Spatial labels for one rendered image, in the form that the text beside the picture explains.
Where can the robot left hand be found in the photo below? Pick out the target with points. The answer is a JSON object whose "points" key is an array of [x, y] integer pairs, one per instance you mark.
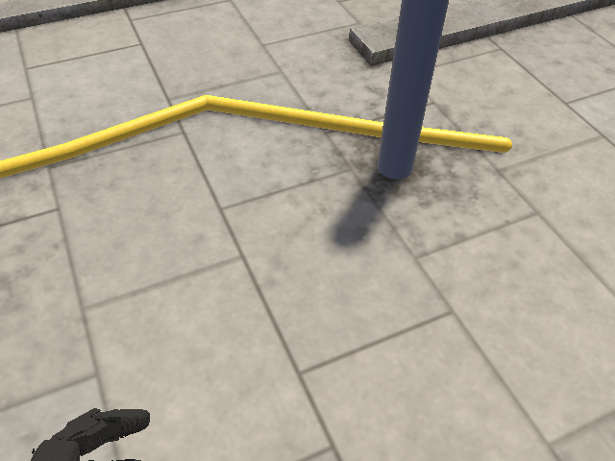
{"points": [[90, 431]]}

